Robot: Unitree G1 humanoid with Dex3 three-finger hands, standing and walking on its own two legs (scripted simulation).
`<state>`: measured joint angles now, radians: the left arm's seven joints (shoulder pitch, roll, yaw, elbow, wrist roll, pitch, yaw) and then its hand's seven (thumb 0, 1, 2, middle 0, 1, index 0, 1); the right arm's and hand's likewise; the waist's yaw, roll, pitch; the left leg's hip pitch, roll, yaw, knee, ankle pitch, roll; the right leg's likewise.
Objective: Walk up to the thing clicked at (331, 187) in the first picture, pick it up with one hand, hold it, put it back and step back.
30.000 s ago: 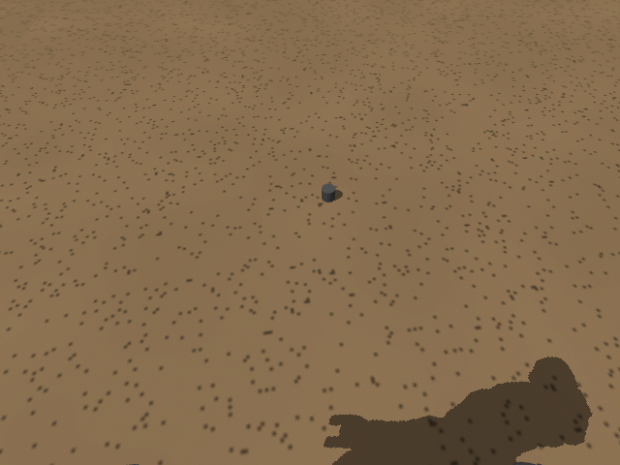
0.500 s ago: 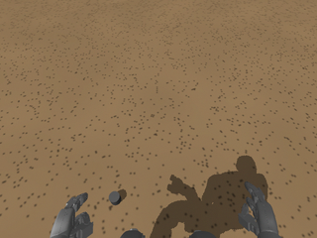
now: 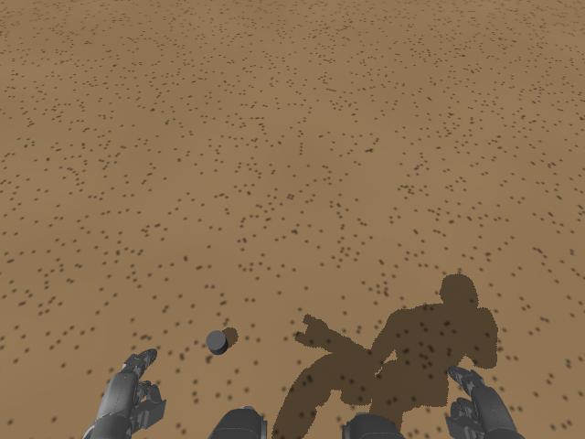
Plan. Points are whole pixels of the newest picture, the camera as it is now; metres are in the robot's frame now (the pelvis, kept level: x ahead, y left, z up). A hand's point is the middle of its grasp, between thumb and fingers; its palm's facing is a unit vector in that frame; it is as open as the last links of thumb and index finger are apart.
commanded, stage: stand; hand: left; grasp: from above
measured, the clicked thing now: (217, 342) +0.42 +0.27 -0.70
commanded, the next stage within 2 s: none
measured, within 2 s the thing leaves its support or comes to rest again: neither
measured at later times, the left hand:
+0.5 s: hand out of the picture +0.05 +0.24 -0.12, palm faces +0.04 -0.95 -0.32, open 7.4 cm
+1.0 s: hand out of the picture +0.06 +0.23 -0.11, palm faces +0.02 -0.94 -0.33, open 7.4 cm
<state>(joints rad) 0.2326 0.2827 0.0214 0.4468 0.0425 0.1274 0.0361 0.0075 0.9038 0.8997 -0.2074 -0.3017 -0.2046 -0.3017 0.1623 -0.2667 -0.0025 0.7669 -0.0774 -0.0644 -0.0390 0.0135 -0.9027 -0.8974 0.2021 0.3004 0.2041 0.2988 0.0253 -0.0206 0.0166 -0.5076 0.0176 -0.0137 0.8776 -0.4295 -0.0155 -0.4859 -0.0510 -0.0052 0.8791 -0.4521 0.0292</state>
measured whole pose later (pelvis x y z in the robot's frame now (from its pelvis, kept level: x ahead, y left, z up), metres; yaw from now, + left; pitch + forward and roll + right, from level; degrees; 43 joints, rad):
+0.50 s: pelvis +0.00 +0.01 +0.04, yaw +0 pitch -3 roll +0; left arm 0.21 0.28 0.04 1.04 0.03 0.02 0.03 0.01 0.91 0.90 -0.21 -0.30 -0.20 -0.30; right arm 0.18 -0.26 -0.04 1.04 -0.04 0.00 -0.02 0.01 -0.91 -0.90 0.20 0.30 0.20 0.30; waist 0.02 0.00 0.06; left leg -0.20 0.01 0.00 0.50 -0.25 0.00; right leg -0.17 -0.06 0.00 0.49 -0.26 0.05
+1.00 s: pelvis +0.01 -0.01 +0.05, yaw -1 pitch -3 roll +0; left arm 0.14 0.28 0.04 1.14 0.02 0.00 0.02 0.00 0.91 0.90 -0.21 -0.30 -0.20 -0.30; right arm 0.15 -0.30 -0.03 1.12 -0.03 0.00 -0.02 0.01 -0.91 -0.90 0.20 0.30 0.20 0.30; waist 0.01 0.02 0.07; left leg -0.12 0.03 0.00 0.38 -0.20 -0.03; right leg -0.11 -0.03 -0.01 0.38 -0.22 0.03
